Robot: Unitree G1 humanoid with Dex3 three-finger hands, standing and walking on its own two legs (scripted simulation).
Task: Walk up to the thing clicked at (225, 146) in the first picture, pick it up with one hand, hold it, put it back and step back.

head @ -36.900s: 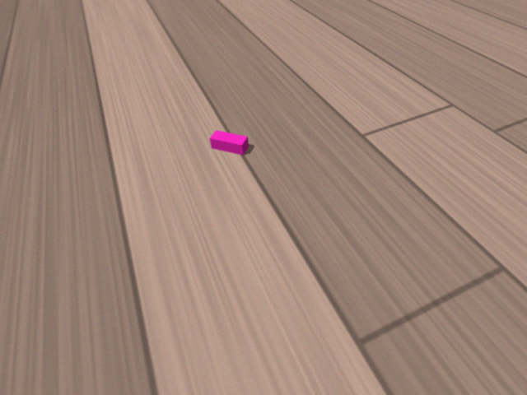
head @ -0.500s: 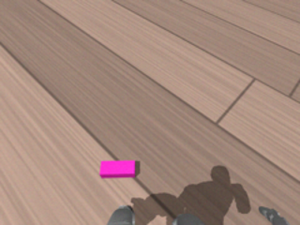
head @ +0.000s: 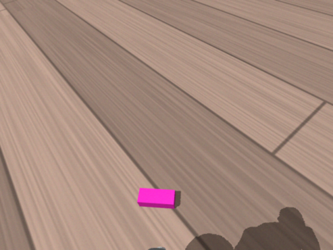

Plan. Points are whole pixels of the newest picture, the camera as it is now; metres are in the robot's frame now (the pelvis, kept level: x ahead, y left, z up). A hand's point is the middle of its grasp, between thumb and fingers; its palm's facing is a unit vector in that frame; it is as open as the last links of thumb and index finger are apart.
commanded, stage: walk up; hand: left
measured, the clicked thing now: (157, 198) +0.50 +0.20 -0.73
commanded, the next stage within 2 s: stand in 0.54 s
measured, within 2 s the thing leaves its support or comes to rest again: neither
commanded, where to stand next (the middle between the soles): +0.10 -0.03 m, yaw -2 degrees
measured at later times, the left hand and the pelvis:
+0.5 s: hand out of the picture +0.11 +0.28 -0.16, palm faces -0.05 -0.92 -0.40, open 7.4 cm; pelvis +0.01 +0.01 -0.02, yaw -2 degrees
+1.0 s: hand out of the picture +0.09 +0.27 -0.14, palm faces -0.02 -0.94 -0.33, open 7.4 cm; pelvis -0.04 +0.02 +0.01, yaw -2 degrees
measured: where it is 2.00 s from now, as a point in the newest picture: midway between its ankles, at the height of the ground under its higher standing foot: outside the picture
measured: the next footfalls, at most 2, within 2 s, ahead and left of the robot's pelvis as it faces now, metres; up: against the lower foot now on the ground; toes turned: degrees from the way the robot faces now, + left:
left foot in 0.04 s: +0.13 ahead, +0.12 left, +0.00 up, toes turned +1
right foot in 0.52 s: +0.06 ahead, -0.11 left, +0.00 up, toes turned -1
